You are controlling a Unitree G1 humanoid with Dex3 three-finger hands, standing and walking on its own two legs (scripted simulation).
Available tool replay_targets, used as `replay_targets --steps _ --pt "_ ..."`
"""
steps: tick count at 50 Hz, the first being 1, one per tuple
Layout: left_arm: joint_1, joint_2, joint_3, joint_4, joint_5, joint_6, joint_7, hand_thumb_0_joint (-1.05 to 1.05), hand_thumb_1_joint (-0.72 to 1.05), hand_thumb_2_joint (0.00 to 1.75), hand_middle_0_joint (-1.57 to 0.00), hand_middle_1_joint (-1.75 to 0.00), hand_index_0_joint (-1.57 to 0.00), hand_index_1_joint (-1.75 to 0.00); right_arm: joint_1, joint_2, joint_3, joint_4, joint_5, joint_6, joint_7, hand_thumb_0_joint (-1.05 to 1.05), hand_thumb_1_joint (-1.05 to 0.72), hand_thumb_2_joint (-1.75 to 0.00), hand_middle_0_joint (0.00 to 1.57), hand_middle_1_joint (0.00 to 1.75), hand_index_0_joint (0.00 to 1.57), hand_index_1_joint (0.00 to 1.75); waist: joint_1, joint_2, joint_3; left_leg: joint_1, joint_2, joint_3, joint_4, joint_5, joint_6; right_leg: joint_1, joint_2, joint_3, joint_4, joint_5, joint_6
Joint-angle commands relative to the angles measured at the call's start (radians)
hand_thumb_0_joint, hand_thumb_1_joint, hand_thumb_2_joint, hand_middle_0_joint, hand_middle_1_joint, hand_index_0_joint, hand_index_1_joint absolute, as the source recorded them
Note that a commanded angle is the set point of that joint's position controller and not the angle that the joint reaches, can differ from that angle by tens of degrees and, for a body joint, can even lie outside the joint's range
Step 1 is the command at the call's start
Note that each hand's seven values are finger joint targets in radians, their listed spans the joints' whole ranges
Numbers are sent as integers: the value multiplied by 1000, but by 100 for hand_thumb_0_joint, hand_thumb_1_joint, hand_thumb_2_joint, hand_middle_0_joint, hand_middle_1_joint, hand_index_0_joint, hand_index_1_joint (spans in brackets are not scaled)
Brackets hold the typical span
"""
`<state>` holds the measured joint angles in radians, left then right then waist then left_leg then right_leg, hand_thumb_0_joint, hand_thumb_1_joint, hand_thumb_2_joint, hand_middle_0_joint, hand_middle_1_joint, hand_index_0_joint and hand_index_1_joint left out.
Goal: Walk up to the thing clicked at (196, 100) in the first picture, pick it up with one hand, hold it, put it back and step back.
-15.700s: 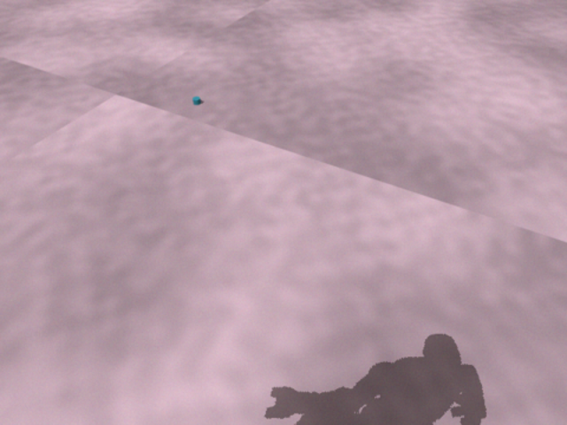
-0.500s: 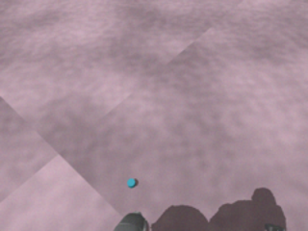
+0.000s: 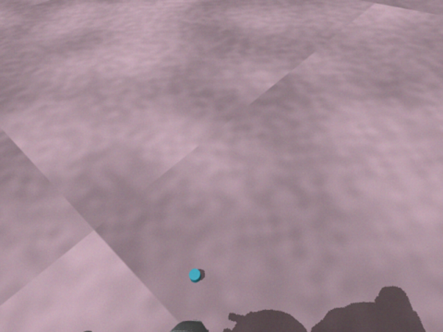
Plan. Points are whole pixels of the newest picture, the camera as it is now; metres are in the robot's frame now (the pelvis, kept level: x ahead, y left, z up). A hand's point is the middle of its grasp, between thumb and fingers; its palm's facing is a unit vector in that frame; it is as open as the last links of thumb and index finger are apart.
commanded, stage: walk up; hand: left
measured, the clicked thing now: (195, 275) +0.45 +0.20 -0.75
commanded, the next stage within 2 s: none
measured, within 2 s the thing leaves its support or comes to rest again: neither
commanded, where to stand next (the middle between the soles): +0.09 +0.02 m, yaw +0 degrees
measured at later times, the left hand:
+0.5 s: hand out of the picture +0.07 +0.28 -0.15, palm faces +0.00 -0.94 -0.34, open 7.4 cm
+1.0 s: hand out of the picture +0.07 +0.28 -0.14, palm faces -0.02 -0.91 -0.41, open 7.4 cm
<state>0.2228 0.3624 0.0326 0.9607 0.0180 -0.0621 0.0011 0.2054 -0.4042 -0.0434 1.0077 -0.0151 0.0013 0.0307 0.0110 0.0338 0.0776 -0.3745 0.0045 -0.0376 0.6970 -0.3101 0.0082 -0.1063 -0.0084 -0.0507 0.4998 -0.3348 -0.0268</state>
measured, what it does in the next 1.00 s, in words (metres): steps on the spot: left foot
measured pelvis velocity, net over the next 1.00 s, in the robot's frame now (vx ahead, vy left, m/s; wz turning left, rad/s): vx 0.04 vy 0.00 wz -0.03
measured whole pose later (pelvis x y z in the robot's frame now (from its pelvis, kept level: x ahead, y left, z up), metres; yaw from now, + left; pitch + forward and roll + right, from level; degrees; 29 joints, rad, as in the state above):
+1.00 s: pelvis +0.04 +0.00 +0.00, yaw -1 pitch -3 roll +0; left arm 0.29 0.38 0.06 1.05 0.04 -0.04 -0.01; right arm 0.23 -0.40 -0.07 1.06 -0.03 0.03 0.04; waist 0.01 0.03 0.03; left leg -0.34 -0.02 -0.07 0.76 -0.37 0.00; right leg -0.13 0.00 -0.04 0.44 -0.27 -0.03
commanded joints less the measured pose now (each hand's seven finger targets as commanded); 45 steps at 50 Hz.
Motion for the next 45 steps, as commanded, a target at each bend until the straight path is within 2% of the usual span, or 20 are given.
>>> replay_targets --steps 1,3,4,5,6,7,9,10,12,15,26,33,34,35,36,37,39,41,44,45 --pt "-63 254 57 -60 -17 8 18 0 90 90 -20 -30 -20 -30 -44 -126 -30 -61 6 -34 -17 0 -90 -90 20 30 20 30 -12 -178 -45 154 -13 88 -210 227 19 -67 -165 61 8 609 -70" --pt "-44 208 41 -76 -31 15 19 0 90 90 -20 -30 -20 -30 1 -186 -45 -47 -4 -46 -33 0 -90 -90 20 30 20 30 -30 -49 -132 345 71 -6 -233 502 58 -159 -103 37 134 498 -19" --pt "-41 169 31 -85 -44 17 18 0 90 90 -20 -30 -20 -30 31 -232 -56 -52 -8 -54 -41 0 -90 -90 20 30 20 30 -43 73 -196 416 235 -212 -271 633 135 -233 -27 28 262 265 16" --pt "-1 179 38 -46 -52 39 24 0 90 90 -20 -30 -20 -30 -15 -249 -46 -65 11 -53 -42 0 -90 -90 20 30 20 30 -15 117 -212 317 336 -340 -280 571 249 -166 2 60 261 -117 16" --pt "-34 204 34 -33 -39 43 26 0 90 90 -20 -30 -20 -30 -65 -237 -46 -65 12 -46 -41 0 -90 -90 20 30 20 30 -14 109 -186 231 332 -335 -317 415 249 -131 -25 88 249 -256 2" --pt "-42 201 32 -26 -33 44 21 0 90 90 -20 -30 -20 -30 -105 -224 -36 -72 7 -42 -42 0 -90 -90 20 30 20 30 -2 102 -170 209 286 -269 -320 306 211 -132 -34 91 188 -243 -9" --pt "14 196 29 26 -28 36 19 0 90 90 -20 -30 -20 -30 -187 -206 -25 -80 6 -26 -41 0 -90 -90 20 30 20 30 35 125 -130 147 207 -163 -266 237 118 -65 -46 77 -66 9 -2" --pt "-7 214 31 39 -19 28 20 0 90 90 -20 -30 -20 -30 -198 -174 -14 -69 20 -22 -38 0 -90 -90 20 30 20 30 30 86 -114 92 170 -118 -225 270 69 -26 -73 131 -101 121 -3" --pt "-115 271 35 29 -11 20 16 0 90 90 -20 -30 -20 -30 -155 -156 -10 -33 27 -14 -31 0 -90 -90 20 30 20 30 -34 -7 -71 173 98 -63 -248 125 24 -168 -148 217 -124 86 -36" --pt "-139 228 17 49 -18 18 11 0 90 90 -20 -30 -20 -30 -209 -163 -11 -4 17 -20 -25 0 -90 -90 20 30 20 30 -24 -1 -71 228 124 -80 -290 122 35 -171 -115 166 -170 85 -8" --pt "-166 205 16 122 -20 25 5 0 90 90 -20 -30 -20 -30 -225 -153 -1 79 16 -31 -28 0 -90 -90 20 30 20 30 -13 -31 -105 257 131 -62 -371 226 15 -50 -112 125 -230 177 5" --pt "-157 202 15 140 -16 35 1 0 90 90 -20 -30 -20 -30 -230 -156 -2 92 10 -31 -27 0 -90 -90 20 30 20 30 -5 8 -96 213 146 -101 -448 97 11 -16 -102 115 -226 127 5" --pt "-86 245 35 102 4 24 -14 0 90 90 -20 -30 -20 -30 -131 -231 -41 60 -4 -35 -9 0 -90 -90 20 30 20 30 -18 26 -185 292 104 -96 -426 -301 58 -43 -43 77 -146 -193 -25" --pt "-83 236 36 105 12 26 -21 0 90 90 -20 -30 -20 -30 -90 -244 -54 65 -13 -33 -4 0 -90 -90 20 30 20 30 -34 71 -132 294 135 -164 -474 -482 72 -167 -22 62 -73 -297 -27" --pt "-76 216 37 96 16 27 -22 0 90 90 -20 -30 -20 -30 -65 -260 -68 55 -16 -28 -3 0 -90 -90 20 30 20 30 -43 122 -86 304 210 -256 -536 -539 109 -245 3 14 29 -260 -19" --pt "-60 210 41 87 20 27 -21 0 90 90 -20 -30 -20 -30 -66 -268 -79 33 -19 -29 -3 0 -90 -90 20 30 20 30 -44 129 -34 289 279 -330 -555 -460 161 -292 -11 24 120 -181 -11" --pt "-68 206 45 63 15 13 -18 0 90 90 -20 -30 -20 -30 -64 -247 -82 0 -22 -36 -4 0 -90 -90 20 30 20 30 -46 63 -40 296 289 -330 -506 -254 201 -305 -49 79 96 -165 -11" --pt "2 203 52 62 14 10 -25 0 90 90 -20 -30 -20 -30 -86 -251 -84 -35 -20 -34 -1 0 -90 -90 20 30 20 30 -21 98 -81 223 251 -261 -500 -262 183 -190 -40 50 53 -125 -13" --pt "132 198 71 94 22 15 -16 0 90 90 -20 -30 -20 -30 -191 -187 -62 -88 -13 -5 3 0 -90 -90 20 30 20 30 59 76 -64 -83 127 -81 -388 -301 62 135 14 3 -114 34 -13" --pt "155 242 83 85 33 13 -6 0 90 90 -20 -30 -20 -30 -190 -133 -43 -101 -7 1 4 0 -90 -90 20 30 20 30 77 -76 -32 -182 41 0 -194 -315 15 128 -91 204 -266 -214 -42"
